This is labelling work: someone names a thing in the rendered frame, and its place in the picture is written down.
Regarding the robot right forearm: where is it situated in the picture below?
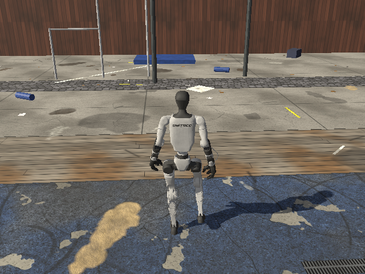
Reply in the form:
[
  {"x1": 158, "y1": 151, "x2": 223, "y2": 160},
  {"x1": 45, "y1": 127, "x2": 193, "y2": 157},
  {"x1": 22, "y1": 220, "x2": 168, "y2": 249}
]
[{"x1": 204, "y1": 139, "x2": 215, "y2": 166}]

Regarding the right robot hand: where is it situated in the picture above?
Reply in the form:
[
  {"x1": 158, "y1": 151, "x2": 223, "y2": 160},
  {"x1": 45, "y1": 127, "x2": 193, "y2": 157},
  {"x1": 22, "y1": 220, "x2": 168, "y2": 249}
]
[{"x1": 202, "y1": 164, "x2": 216, "y2": 179}]

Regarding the right robot thigh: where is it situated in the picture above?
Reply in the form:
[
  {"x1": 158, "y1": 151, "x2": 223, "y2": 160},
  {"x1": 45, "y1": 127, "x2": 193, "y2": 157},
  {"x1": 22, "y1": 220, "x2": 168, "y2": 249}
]
[{"x1": 190, "y1": 158, "x2": 202, "y2": 187}]

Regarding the robot left upper arm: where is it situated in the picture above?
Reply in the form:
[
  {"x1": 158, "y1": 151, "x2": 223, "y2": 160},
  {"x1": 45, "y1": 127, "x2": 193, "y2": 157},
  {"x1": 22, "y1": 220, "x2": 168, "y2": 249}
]
[{"x1": 155, "y1": 115, "x2": 171, "y2": 147}]

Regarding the robot left forearm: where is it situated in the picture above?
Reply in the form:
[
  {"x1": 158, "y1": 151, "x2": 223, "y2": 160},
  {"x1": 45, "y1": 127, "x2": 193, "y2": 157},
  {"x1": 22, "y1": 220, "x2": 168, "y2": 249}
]
[{"x1": 151, "y1": 138, "x2": 161, "y2": 161}]

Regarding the robot thigh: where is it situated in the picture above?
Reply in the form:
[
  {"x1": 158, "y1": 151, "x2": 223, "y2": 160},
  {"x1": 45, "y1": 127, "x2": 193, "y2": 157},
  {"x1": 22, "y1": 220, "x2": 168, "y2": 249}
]
[
  {"x1": 163, "y1": 159, "x2": 177, "y2": 201},
  {"x1": 190, "y1": 158, "x2": 202, "y2": 187}
]

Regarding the left robot thigh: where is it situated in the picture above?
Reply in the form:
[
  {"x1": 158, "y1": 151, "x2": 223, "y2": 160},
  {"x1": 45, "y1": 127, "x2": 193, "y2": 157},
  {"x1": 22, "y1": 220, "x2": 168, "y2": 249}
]
[{"x1": 163, "y1": 159, "x2": 177, "y2": 201}]

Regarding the robot right upper arm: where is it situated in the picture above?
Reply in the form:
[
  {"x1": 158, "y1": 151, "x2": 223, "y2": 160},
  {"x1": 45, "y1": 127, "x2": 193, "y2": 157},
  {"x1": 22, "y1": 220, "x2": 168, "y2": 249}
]
[{"x1": 194, "y1": 115, "x2": 209, "y2": 148}]

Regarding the left robot hand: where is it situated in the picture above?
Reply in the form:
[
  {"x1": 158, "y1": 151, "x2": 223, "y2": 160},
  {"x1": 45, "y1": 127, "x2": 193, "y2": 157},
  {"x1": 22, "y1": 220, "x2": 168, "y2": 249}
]
[{"x1": 149, "y1": 159, "x2": 163, "y2": 171}]

